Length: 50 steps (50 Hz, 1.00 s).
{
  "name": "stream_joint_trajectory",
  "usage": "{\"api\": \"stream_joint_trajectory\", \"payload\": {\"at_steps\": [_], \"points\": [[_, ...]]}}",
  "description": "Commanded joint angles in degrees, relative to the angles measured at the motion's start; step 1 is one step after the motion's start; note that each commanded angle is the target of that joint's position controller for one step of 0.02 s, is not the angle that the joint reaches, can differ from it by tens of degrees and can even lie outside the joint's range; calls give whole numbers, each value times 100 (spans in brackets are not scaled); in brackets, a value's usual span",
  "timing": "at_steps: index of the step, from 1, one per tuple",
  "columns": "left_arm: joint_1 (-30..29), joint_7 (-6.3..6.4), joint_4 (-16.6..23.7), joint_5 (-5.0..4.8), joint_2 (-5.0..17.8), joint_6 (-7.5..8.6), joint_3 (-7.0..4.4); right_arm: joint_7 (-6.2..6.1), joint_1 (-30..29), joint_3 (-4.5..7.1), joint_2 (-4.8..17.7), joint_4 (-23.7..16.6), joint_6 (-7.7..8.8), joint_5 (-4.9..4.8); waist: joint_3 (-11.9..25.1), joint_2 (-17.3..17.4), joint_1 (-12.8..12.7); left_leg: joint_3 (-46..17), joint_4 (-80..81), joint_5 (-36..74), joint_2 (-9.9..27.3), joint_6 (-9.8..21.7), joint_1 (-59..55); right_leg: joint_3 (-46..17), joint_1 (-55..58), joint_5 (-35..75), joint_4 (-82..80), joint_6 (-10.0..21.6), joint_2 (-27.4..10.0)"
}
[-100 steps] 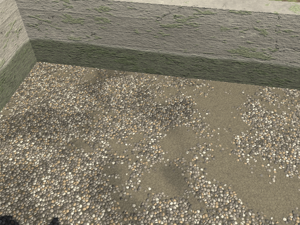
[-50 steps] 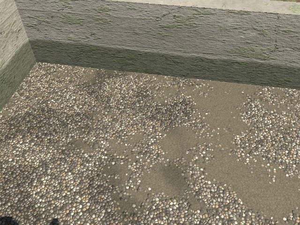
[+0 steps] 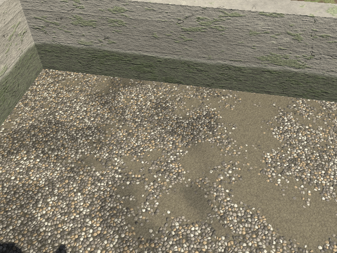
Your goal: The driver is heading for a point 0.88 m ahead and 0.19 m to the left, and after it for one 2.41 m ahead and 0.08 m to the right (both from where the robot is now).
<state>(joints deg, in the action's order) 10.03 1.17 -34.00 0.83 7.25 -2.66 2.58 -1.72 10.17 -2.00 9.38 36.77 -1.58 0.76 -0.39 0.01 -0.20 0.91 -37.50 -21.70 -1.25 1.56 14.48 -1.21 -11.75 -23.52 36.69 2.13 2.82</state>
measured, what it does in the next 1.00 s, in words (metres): stands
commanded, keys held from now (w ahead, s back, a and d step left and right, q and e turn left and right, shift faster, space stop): w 1.00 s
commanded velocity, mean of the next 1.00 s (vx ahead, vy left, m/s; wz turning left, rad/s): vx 0.50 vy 0.00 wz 0.00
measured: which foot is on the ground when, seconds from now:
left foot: down 0.00-1.00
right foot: down 0.00-1.00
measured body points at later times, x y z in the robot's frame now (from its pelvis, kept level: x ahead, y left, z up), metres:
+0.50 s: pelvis +0.00 +0.00 +0.00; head -0.01 +0.00 +0.45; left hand +0.17 +0.19 -0.09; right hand +0.16 -0.21 -0.10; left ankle -0.02 +0.10 -0.72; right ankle -0.04 -0.10 -0.72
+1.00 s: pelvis -0.01 +0.00 +0.00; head -0.01 +0.00 +0.45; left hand +0.17 +0.19 -0.09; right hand +0.16 -0.21 -0.10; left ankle -0.02 +0.10 -0.72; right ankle -0.04 -0.10 -0.72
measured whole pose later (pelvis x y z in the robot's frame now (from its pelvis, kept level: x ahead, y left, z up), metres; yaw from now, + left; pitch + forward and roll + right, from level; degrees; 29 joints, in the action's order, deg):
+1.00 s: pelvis -0.01 +0.00 +0.00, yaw +0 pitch -1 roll +0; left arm 10.3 1.0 -33.9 0.8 7.4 -2.5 2.7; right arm -1.7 10.2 -2.1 9.3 36.4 -1.5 0.9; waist -0.2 0.0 -0.2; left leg 0.3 -37.9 -21.4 -1.2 1.3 15.2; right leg -0.9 -12.4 -23.3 37.0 2.3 2.9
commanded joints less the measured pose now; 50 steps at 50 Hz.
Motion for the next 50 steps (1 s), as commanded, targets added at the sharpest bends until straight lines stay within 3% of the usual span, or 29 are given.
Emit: {"api": "stream_joint_trajectory", "payload": {"at_steps": [1, 50], "points": [[-319, 8, 506, 1, 328, 96, -84, -11, -288, 109, 415, -488, 90, 4, 303, -38, 0, -329, 489, 1542, 236, 56, -90, -358, -57, 1988, -484, 66, -282], [-287, -4, 510, 1, 336, 109, -72, -12, -294, 96, 403, -518, 95, 11, 298, -35, -5, -372, 467, 1424, 222, 44, -21, -365, -124, 1862, -503, 79, -290]]}}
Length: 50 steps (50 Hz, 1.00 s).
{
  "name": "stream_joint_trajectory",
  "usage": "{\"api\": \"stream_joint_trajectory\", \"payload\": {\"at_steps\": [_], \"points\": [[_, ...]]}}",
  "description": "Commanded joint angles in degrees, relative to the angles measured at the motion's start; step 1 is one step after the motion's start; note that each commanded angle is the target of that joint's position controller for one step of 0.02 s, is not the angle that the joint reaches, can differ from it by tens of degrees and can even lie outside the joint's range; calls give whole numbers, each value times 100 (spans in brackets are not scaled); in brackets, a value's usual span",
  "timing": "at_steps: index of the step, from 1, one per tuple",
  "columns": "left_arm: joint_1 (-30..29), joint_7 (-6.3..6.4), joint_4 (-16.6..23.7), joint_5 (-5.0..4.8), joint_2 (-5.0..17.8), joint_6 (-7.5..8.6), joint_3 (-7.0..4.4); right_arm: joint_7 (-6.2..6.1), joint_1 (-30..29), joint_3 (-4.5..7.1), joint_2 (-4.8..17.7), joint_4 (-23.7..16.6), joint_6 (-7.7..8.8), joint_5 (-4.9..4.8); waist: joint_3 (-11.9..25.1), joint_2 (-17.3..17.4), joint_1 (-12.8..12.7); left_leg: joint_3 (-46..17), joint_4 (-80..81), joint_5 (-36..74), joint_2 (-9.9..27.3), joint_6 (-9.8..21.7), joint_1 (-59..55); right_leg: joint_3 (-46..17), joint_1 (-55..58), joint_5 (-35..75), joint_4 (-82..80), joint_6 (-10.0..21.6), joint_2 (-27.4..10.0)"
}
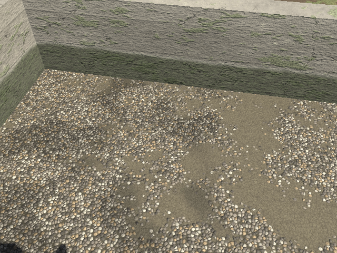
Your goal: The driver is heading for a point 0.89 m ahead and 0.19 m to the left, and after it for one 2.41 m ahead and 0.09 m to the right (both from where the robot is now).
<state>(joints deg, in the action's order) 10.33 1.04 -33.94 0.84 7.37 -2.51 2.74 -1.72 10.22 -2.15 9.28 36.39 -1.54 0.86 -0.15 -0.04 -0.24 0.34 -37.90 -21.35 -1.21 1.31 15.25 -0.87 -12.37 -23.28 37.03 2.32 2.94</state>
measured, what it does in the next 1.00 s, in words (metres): stands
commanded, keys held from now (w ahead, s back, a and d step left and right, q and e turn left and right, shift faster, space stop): w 1.00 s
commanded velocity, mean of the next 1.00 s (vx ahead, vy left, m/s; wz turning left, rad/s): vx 0.50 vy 0.00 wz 0.00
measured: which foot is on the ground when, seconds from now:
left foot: down 0.00-1.00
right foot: down 0.00-1.00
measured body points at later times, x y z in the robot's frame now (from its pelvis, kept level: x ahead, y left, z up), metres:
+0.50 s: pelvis +0.00 +0.00 +0.00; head +0.00 +0.00 +0.45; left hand +0.17 +0.19 -0.09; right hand +0.17 -0.21 -0.10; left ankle -0.01 +0.11 -0.72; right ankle -0.04 -0.10 -0.72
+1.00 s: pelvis +0.00 +0.00 +0.00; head -0.01 +0.00 +0.45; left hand +0.17 +0.20 -0.09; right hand +0.17 -0.21 -0.09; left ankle -0.01 +0.11 -0.72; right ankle -0.04 -0.10 -0.72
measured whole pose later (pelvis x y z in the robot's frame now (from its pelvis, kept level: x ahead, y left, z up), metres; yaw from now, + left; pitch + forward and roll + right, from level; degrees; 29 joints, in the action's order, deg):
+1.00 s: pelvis +0.00 +0.00 +0.00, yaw +0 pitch -1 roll +0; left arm 10.4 1.0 -33.9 0.8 7.3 -2.5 2.7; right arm -1.7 10.1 -2.2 9.2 36.4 -1.6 0.9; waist -0.1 0.0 -0.3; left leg 0.0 -38.0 -21.3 -1.3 1.3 15.4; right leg -0.8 -12.4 -23.3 37.1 2.3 2.9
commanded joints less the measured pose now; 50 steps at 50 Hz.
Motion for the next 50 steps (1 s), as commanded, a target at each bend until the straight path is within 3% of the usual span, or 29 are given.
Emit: {"api": "stream_joint_trajectory", "payload": {"at_steps": [1, 50], "points": [[-316, 9, 505, 1, 324, 95, -88, -12, -300, 111, 413, -480, 91, 1, 274, -31, -1, -316, 506, 1389, 218, 69, -97, -398, -62, 1838, -536, 60, -302], [-308, 8, 508, -1, 318, 97, -89, -13, -319, 110, 405, -482, 89, 0, 273, -29, -1, -342, 501, 1377, 204, 68, -78, -389, -70, 1798, -539, 60, -304]]}}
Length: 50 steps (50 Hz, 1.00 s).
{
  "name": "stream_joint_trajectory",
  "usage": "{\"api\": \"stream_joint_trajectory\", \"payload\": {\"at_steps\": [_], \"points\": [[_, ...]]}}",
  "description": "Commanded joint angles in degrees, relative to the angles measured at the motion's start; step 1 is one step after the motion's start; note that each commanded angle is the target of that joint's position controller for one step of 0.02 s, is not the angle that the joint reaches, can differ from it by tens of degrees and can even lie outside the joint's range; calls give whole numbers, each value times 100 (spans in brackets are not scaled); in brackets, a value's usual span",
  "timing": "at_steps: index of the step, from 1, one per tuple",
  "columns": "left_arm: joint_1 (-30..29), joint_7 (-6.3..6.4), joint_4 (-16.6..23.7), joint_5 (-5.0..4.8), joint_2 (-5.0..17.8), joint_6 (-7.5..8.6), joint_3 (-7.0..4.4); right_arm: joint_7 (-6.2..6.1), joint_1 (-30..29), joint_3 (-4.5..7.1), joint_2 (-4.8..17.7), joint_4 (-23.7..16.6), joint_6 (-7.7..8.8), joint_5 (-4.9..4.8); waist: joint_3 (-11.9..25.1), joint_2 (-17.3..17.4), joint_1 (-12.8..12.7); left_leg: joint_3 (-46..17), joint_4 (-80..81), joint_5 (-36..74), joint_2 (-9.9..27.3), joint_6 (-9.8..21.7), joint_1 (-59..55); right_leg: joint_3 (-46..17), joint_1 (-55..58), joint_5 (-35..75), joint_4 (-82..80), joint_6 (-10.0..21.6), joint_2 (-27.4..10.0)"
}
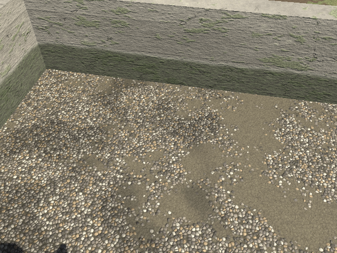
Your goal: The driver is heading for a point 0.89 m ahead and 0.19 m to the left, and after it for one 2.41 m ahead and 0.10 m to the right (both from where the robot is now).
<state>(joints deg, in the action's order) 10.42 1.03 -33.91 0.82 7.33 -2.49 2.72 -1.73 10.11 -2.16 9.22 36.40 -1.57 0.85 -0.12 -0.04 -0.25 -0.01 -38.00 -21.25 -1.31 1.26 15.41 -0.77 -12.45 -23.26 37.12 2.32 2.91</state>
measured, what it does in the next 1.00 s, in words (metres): stands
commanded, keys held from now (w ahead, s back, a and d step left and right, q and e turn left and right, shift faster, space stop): w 1.00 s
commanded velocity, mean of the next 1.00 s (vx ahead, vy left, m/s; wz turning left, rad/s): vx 0.50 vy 0.00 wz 0.00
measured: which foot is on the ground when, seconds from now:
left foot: down 0.00-1.00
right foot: down 0.00-1.00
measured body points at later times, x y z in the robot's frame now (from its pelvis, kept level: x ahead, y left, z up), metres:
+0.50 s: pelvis +0.00 +0.00 +0.00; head +0.00 +0.00 +0.45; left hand +0.17 +0.20 -0.09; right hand +0.17 -0.21 -0.09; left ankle -0.01 +0.11 -0.72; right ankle -0.04 -0.10 -0.72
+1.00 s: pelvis +0.00 +0.00 +0.00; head +0.00 +0.00 +0.45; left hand +0.17 +0.20 -0.09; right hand +0.17 -0.21 -0.09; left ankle -0.01 +0.11 -0.72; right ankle -0.04 -0.10 -0.72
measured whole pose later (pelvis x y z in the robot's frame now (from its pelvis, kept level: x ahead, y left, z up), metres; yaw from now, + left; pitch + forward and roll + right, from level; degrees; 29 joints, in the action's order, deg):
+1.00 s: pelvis +0.00 +0.00 +0.00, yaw +0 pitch -1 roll +0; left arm 10.4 1.0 -33.9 0.8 7.3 -2.5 2.7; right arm -1.7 10.0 -2.2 9.2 36.4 -1.6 0.8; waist -0.1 0.0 -0.3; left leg -0.3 -38.1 -21.2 -1.4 1.2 15.5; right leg -0.7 -12.4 -23.3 37.2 2.3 2.8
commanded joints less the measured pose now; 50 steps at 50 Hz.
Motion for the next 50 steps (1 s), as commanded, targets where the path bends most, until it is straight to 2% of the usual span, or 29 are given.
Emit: {"api": "stream_joint_trajectory", "payload": {"at_steps": [1, 50], "points": [[-317, 9, 505, 1, 322, 95, -87, -12, -307, 110, 411, -482, 92, 1, 269, -28, 0, -307, 511, 1367, 214, 74, -94, -399, -62, 1796, -548, 60, -301], [-314, 9, 507, 0, 320, 95, -89, -12, -321, 111, 407, -486, 90, 1, 271, -28, -1, -329, 506, 1375, 202, 74, -83, -389, -57, 1782, -545, 58, -304]]}}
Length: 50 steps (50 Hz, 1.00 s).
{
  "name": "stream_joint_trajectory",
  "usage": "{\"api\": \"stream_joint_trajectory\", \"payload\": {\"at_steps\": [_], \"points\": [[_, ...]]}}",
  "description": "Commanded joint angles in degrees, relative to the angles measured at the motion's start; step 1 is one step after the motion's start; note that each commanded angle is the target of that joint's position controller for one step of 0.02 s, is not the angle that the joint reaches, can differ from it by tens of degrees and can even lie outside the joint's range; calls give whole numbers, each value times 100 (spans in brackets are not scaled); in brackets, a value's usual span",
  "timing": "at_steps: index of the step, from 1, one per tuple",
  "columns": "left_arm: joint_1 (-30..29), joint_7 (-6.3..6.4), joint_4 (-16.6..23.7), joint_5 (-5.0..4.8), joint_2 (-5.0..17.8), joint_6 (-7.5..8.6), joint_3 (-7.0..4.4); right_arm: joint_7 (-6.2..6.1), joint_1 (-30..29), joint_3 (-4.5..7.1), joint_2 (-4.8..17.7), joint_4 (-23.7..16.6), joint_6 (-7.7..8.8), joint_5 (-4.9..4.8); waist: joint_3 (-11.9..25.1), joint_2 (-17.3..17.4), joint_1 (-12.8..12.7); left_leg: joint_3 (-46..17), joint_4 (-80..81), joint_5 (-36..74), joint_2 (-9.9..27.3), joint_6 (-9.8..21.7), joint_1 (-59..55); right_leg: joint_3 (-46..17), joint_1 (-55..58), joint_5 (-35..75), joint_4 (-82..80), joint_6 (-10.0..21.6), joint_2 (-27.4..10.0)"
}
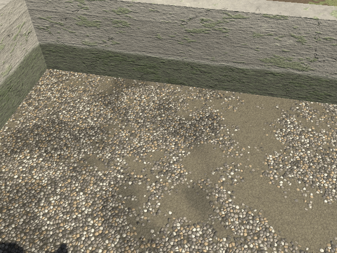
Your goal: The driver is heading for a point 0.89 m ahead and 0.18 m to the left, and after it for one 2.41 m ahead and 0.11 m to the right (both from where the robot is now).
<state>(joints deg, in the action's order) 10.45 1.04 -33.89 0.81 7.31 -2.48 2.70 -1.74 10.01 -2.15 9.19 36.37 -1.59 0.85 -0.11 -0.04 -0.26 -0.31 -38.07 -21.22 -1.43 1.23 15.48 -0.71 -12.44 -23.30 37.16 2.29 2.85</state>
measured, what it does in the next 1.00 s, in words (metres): stands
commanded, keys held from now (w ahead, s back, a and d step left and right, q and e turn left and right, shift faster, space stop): w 0.32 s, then no key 0.68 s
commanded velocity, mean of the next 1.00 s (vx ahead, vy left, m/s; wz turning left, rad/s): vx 0.27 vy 0.00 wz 0.00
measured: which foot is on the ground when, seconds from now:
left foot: down 0.00-1.00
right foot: down 0.00-1.00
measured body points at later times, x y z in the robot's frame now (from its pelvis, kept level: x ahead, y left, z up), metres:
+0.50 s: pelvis +0.01 +0.00 +0.01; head +0.00 +0.00 +0.46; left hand +0.16 +0.19 -0.09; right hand +0.16 -0.21 -0.10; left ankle -0.01 +0.11 -0.72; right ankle -0.04 -0.10 -0.72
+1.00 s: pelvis +0.02 +0.00 +0.01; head +0.03 +0.00 +0.46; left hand +0.17 +0.22 -0.10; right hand +0.15 -0.23 -0.10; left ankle -0.01 +0.11 -0.72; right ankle -0.04 -0.10 -0.72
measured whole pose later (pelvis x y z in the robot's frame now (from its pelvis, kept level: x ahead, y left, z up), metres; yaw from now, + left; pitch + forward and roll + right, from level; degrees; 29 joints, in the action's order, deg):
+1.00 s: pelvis +0.02 +0.00 +0.01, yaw +0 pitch +1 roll +0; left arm 11.1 1.9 -38.3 0.3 9.9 -3.9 1.9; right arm -3.4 11.6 -1.5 11.2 40.9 -2.7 0.0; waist 0.4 0.4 0.3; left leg -0.2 -28.8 -17.7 -1.4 1.4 12.0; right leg -1.6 -8.8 -19.2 27.2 2.1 2.8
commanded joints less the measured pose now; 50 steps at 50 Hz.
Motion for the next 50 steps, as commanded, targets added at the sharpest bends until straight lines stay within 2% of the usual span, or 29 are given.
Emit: {"api": "stream_joint_trajectory", "payload": {"at_steps": [1, 17, 21, 22, 25, 31, 32, 34, 41, 42, 43, 50], "points": [[-317, 9, 505, 1, 322, 95, -87, -12, -312, 110, 410, -484, 92, 1, 270, -28, 0, -300, 512, 1372, 213, 76, -90, -394, -58, 1786, -549, 61, -298], [-260, 8, 479, 1, 308, 93, -82, -13, -254, 106, 404, -456, 92, 2, 281, -26, 2, -325, 547, 1262, 219, 86, -101, -412, -48, 1695, -580, 70, -308], [-129, 4, 349, -17, 264, 94, -58, -24, -107, 80, 386, -312, 95, -20, 47, -24, 12, -458, 942, 842, 303, 73, -81, -544, -59, 1380, -973, 68, -390], [-92, -7, 288, -59, 316, 96, -77, -41, -192, 74, 387, -257, 101, -44, -13, 62, 30, -485, 1075, 859, 318, 60, -165, -622, -74, 1295, -1132, 50, -408], [-41, -16, 141, -67, 398, 121, -114, -61, -44, 101, 490, -45, 111, -66, -109, -3, 56, -574, 1360, 1225, 390, 36, -336, -693, 151, 1612, -1479, 15, -460], [67, -1, -76, -127, 481, 137, -160, -126, 150, 142, 555, 226, 135, -130, 219, -45, 47, -554, 1480, 1971, 466, 49, -715, -687, 635, 2528, -1625, 3, -555], [94, 14, -113, -98, 492, 121, -154, -114, 64, 111, 429, 165, 123, -145, 288, 20, 49, -581, 1510, 2211, 484, 50, -855, -667, 600, 2598, -1646, -12, -578], [101, 33, -144, -96, 513, 99, -162, -124, 101, 129, 493, 195, 104, -154, 333, 33, 50, -562, 1481, 2415, 493, 69, -917, -635, 621, 2687, -1644, -19, -571], [83, 73, -140, -82, 632, 15, -181, -182, 188, 165, 626, 190, 27, -123, 417, -9, 47, -463, 1272, 2727, 474, 127, -834, -536, 571, 3060, -1412, 33, -543], [157, 56, -154, -43, 723, 12, -171, -177, 155, 183, 668, 137, -15, -100, 416, -12, 47, -418, 1196, 2719, 487, 137, -735, -486, 569, 3191, -1313, 69, -510], [49, 74, -117, -63, 641, -7, -181, -183, 198, 173, 651, 154, -15, -105, 451, -3, 64, -427, 1185, 2722, 447, 144, -737, -515, 564, 3190, -1288, 69, -542], [-14, 100, -10, -34, 721, -92, -195, -171, 91, 190, 683, 35, -65, -71, 435, 10, 51, -412, 1021, 2611, 445, 214, -605, -495, 305, 2933, -1083, 112, -506]]}}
